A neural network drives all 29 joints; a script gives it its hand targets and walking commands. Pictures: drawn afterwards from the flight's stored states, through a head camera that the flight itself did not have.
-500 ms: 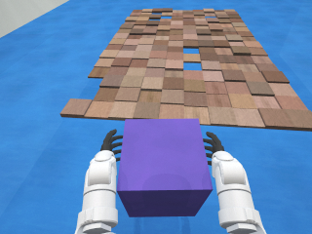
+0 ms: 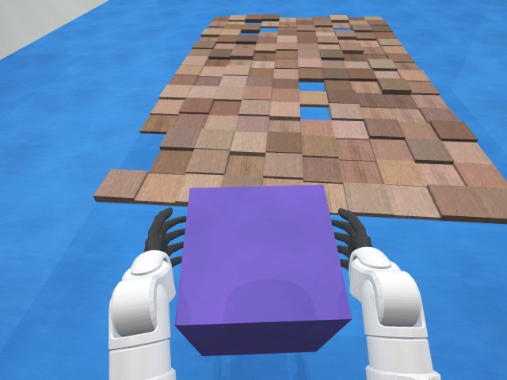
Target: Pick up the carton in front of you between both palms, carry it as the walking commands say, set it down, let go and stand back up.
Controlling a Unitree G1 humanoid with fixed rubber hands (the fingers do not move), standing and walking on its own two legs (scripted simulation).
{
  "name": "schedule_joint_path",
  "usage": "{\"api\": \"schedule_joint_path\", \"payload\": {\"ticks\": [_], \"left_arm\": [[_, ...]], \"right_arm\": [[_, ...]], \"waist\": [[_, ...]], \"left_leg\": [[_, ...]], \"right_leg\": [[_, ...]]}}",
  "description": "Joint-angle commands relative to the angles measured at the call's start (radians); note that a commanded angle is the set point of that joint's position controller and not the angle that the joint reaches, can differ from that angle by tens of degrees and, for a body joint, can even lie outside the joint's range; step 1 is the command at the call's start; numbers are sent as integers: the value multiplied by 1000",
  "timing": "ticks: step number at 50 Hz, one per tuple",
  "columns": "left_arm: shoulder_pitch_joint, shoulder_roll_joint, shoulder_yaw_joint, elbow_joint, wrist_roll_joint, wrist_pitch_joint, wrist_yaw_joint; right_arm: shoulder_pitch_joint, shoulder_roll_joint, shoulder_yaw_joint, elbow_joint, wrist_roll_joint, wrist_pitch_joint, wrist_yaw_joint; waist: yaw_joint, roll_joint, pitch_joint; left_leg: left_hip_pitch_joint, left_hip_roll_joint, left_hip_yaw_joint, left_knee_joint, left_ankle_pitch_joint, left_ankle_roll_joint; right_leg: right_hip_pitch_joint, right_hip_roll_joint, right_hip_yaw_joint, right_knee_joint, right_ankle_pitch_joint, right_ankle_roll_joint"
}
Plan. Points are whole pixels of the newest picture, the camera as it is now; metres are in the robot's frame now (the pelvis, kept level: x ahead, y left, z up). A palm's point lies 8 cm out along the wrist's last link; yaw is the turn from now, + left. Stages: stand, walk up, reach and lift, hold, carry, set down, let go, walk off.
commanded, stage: carry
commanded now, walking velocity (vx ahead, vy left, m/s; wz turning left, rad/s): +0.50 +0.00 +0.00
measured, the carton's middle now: (258, 276) +0.28 +0.02 +0.01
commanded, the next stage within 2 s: none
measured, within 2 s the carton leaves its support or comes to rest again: neither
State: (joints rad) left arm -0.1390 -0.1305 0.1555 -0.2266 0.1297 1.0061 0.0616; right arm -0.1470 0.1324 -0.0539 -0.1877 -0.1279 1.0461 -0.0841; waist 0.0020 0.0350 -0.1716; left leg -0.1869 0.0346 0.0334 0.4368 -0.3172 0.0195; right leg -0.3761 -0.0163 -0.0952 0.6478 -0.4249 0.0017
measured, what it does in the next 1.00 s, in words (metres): walks ahead: right foot, then left foot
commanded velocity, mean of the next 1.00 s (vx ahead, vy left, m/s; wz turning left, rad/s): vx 0.50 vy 0.00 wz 0.00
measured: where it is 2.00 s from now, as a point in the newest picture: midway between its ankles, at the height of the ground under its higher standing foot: (246, 192)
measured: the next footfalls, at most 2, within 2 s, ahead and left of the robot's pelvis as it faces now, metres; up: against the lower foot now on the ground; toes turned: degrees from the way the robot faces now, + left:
right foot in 0.08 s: +0.11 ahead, -0.11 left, +0.00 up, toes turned -8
left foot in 0.36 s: +0.30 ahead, +0.13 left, +0.00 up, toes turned +14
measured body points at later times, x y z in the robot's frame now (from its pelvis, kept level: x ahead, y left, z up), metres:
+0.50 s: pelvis +0.26 +0.05 -0.01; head +0.25 +0.05 +0.44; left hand +0.51 +0.21 +0.07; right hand +0.50 -0.10 +0.06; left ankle +0.26 +0.12 -0.74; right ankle +0.16 -0.07 -0.67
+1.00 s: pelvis +0.58 +0.00 -0.01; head +0.60 +0.00 +0.44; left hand +0.83 +0.19 +0.10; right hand +0.86 -0.11 +0.09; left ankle +0.52 +0.14 -0.66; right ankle +0.62 -0.05 -0.74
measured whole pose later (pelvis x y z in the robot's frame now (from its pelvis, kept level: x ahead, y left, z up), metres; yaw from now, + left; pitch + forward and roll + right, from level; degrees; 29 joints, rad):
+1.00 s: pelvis +0.58 +0.00 -0.01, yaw +4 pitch +3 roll +0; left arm -0.08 -0.13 0.10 -0.58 0.02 1.21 0.15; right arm -0.08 0.13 -0.05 -0.57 -0.01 1.26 -0.17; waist 0.04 0.01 -0.04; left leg -0.52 0.11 0.06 1.16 -0.30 0.03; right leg -0.32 -0.02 -0.27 0.45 -0.20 -0.10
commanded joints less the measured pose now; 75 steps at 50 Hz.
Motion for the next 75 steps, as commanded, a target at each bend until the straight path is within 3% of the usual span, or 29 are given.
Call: {"api": "schedule_joint_path", "payload": {"ticks": [1, 2, 4, 6, 8, 13, 16, 17, 18, 19, 21, 22, 27, 34, 38, 39, 40, 41, 43, 45, 49, 60, 62, 64, 65, 66, 67, 70, 75], "left_arm": [[-307, -832, -726, -158, -347, 113, -102], [-283, -830, -716, -185, -343, 128, -86], [-236, -790, -676, -231, -323, 154, -54], [-224, -788, -656, -293, -320, 174, -28], [-268, -793, -658, -333, -329, 187, -9], [-321, -752, -697, -385, -390, 193, 4], [-266, -701, -688, -366, -377, 198, 16], [-279, -677, -684, -372, -376, 205, 19], [-265, -658, -681, -376, -377, 212, 21], [-263, -657, -677, -366, -379, 215, 20], [-236, -714, -679, -340, -384, 206, 4], [-211, -741, -676, -330, -373, 196, -6], [-159, -835, -702, -355, -323, 147, -38], [-143, -705, -721, -410, -306, 171, -24], [-164, -669, -712, -427, -348, 198, -27], [-192, -669, -709, -446, -358, 201, -27], [-234, -652, -713, -468, -374, 203, -26], [-244, -660, -717, -472, -400, 206, -28], [-278, -712, -733, -489, -427, 204, -39], [-383, -738, -734, -508, -436, 197, -41], [-481, -649, -695, -450, -438, 206, -22], [-760, -493, -496, -76, -352, 217, 79], [-839, -540, -491, -44, -354, 206, 78], [-903, -568, -484, 2, -341, 193, 80], [-940, -579, -483, 0, -337, 183, 81], [-964, -610, -488, 14, -342, 176, 80], [-996, -625, -475, 48, -334, 164, 83], [-1061, -755, -485, -7, -344, 113, 79], [-950, -703, -495, -43, -279, 53, 91]], "right_arm": [[-392, 817, 639, -322, 333, 54, 86], [-377, 805, 638, -352, 339, 72, 76], [-389, 794, 629, -410, 358, 111, 59], [-390, 802, 629, -448, 392, 138, 48], [-378, 789, 603, -434, 400, 145, 36], [-297, 762, 533, -391, 338, 126, -22], [-238, 721, 518, -382, 320, 125, -42], [-224, 689, 513, -377, 311, 127, -49], [-204, 671, 504, -371, 308, 130, -53], [-220, 684, 510, -384, 316, 134, -53], [-272, 751, 565, -434, 355, 127, -37], [-291, 787, 595, -452, 372, 120, -25], [-320, 842, 705, -529, 419, 90, 49], [-220, 701, 670, -496, 396, 118, 60], [-252, 668, 645, -530, 377, 145, 37], [-292, 655, 644, -558, 384, 151, 32], [-323, 659, 646, -598, 394, 158, 27], [-321, 657, 645, -599, 400, 165, 22], [-350, 703, 642, -576, 398, 157, 15], [-406, 739, 639, -563, 399, 146, 12], [-484, 672, 596, -503, 366, 142, -23], [-814, 500, 402, -183, 298, 169, -112], [-876, 536, 375, -143, 296, 160, -109], [-891, 555, 340, -71, 279, 146, -109], [-925, 548, 322, -56, 270, 133, -110], [-940, 559, 307, -21, 260, 116, -112], [-978, 601, 328, -19, 277, 102, -106], [-1136, 765, 451, -148, 392, 45, -69], [-1112, 761, 520, -243, 445, -12, -46]], "waist": [[-10, 74, -183], [3, 15, -203], [29, -288, -155], [34, -185, -118], [30, -89, -100], [7, -152, -75], [-15, -33, -123], [-36, 140, -132], [-42, 326, -163], [-50, 230, -144], [-36, 32, -152], [-31, 10, -167], [-29, 64, -132], [-29, 148, -11], [9, 95, -97], [35, 15, -173], [31, -259, -245], [22, -329, -241], [22, -134, -211], [10, -71, -188], [28, -126, -144], [71, -159, -54], [50, -169, -83], [-50, -88, -235], [-91, 104, -364], [-79, 345, -415], [-84, 280, -411], [-78, 42, -390], [-67, 85, -398]], "left_leg": [[8, 140, -44, -7, 118, 59], [-152, 112, -3, 86, 99, 30], [-583, -7, 104, 415, -136, -24], [-700, 49, 24, 574, -258, -3], [-634, 78, 19, 482, -219, -5], [-196, 4, 160, 97, 112, -15], [174, 21, 177, 19, 102, 4], [263, 182, -91, -92, -115, 68], [341, 369, -505, -238, -216, 165], [356, 429, -578, -246, -96, 229], [346, 397, -439, -209, 143, 202], [333, 376, -367, -208, 180, 173], [297, 280, -99, -248, 322, 113], [260, 206, 96, -235, 479, 79], [141, 141, 217, 125, 713, 15], [-28, 103, 203, 342, 530, -12], [-279, -1, 184, 680, 184, -47], [-470, -51, 61, 871, -147, -32], [-528, 66, -33, 932, -100, 16], [-446, 117, -54, 800, 12, 16], [-435, 108, 21, 604, 104, 9], [-470, 24, 148, 158, 265, 26], [-385, -1, 159, 102, 238, 50], [-8, -51, 190, 15, 181, 81], [297, 169, -116, 29, 153, 137], [517, 351, -558, -47, 244, 234], [570, 344, -579, -70, 313, 273], [429, 277, -309, -3, 481, 184], [481, 244, -200, 17, 613, 183]], "right_leg": [[245, 31, -123, -261, 206, 0], [424, -30, -33, -258, 170, -35], [649, -368, 467, -388, 67, -202], [619, -461, 544, -412, 209, -269], [505, -410, 424, -437, 157, -231], [189, -249, 46, -451, 31, -99], [18, -165, -95, -172, 65, -34], [-119, -92, -153, 70, 75, 9], [-297, 3, -112, 299, -76, 47], [-379, -35, 13, 435, -134, 27], [-439, -87, 40, 513, -62, -14], [-423, -115, 62, 467, -2, -17], [-331, -87, -15, 188, 193, -13], [-198, -28, -140, -102, 385, -22], [218, 55, -221, -177, 312, -54], [445, -37, -83, -171, 214, -76], [601, -325, 421, -292, 45, -187], [650, -427, 651, -414, 112, -265], [565, -375, 455, -370, 316, -210], [404, -337, 318, -418, 259, -169], [310, -284, 133, -479, 163, -161], [447, -208, 2, -370, 513, -169], [465, -202, -19, -269, 664, -148], [365, -130, -103, 92, 744, -81], [98, -67, -85, 373, 454, -33], [-238, 81, -20, 619, -54, -3], [-378, 63, 58, 760, -80, -33], [-403, -43, 113, 722, 48, -65], [-482, -32, 71, 629, 97, -62]]}}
